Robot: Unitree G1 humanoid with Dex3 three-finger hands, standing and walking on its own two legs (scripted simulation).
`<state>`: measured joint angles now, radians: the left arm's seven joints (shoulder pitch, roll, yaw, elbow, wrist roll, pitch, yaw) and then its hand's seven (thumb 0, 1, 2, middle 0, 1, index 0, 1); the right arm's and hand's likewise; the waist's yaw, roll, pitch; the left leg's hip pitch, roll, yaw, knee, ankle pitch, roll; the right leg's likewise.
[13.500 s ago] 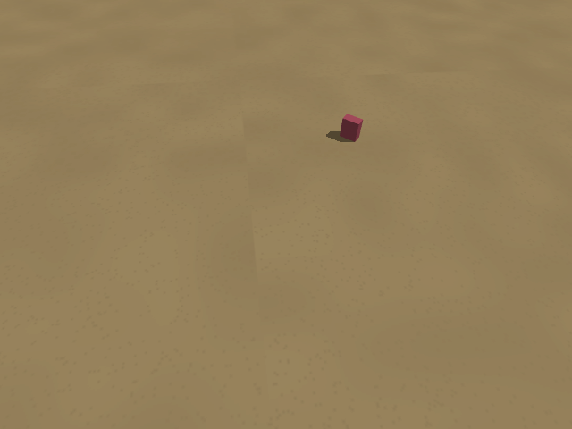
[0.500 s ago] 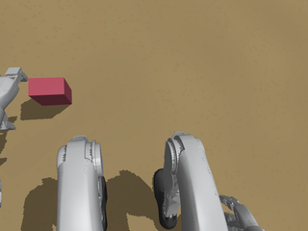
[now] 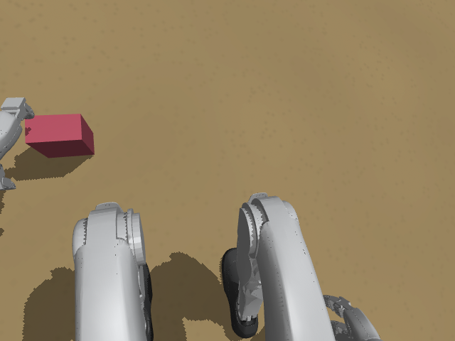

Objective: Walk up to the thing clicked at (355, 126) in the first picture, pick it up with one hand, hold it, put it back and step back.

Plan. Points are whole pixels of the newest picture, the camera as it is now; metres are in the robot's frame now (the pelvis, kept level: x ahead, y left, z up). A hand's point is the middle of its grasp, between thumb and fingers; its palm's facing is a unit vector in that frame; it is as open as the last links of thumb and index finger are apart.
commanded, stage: approach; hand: left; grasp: from above
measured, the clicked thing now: (63, 137) +0.48 +0.30 -0.28
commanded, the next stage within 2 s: rest palm in 0.66 s
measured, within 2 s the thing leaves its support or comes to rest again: neither
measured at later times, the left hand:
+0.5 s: hand (62, 113) +0.49 +0.27 -0.15, palm faces -0.44 -0.04 -0.90, open 13.4 cm
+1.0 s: hand (35, 144) +0.44 +0.32 -0.20, palm faces -0.47 -0.06 -0.88, open 13.8 cm
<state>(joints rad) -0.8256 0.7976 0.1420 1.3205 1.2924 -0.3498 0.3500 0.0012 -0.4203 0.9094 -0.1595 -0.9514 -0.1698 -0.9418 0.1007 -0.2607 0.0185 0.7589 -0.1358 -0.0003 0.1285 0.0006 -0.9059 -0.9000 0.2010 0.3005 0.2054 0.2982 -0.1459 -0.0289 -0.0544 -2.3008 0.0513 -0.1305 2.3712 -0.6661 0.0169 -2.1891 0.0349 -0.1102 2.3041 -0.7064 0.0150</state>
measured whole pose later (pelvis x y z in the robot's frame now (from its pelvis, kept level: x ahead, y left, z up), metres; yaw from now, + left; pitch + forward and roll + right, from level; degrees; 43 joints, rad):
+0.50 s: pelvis +0.00 +0.00 +0.00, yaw -1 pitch +34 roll -8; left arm -1.04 0.74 0.07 1.48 1.25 -0.12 0.37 0.00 -0.41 0.90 -0.13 -1.03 -0.17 -0.99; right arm 0.17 -0.27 0.09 0.72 -0.11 -0.02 0.12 0.00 -0.90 -0.89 0.20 0.30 0.20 0.30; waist -0.28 0.01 -0.04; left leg -2.31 0.07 -0.13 2.35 -0.66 0.01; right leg -2.22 0.05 -0.11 2.29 -0.68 0.01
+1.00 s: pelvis +0.00 +0.00 -0.02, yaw -1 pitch +32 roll -10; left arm -0.98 0.82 0.04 1.50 1.31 -0.31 0.41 0.00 -0.45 0.95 -0.11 -1.00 -0.12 -0.98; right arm 0.07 -0.26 0.09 0.74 -0.16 -0.05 0.14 0.00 -0.90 -0.89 0.20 0.30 0.20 0.30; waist -0.22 -0.06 -0.01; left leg -2.35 0.04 -0.15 2.44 -0.67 0.02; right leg -2.23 0.04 -0.13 2.36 -0.71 0.02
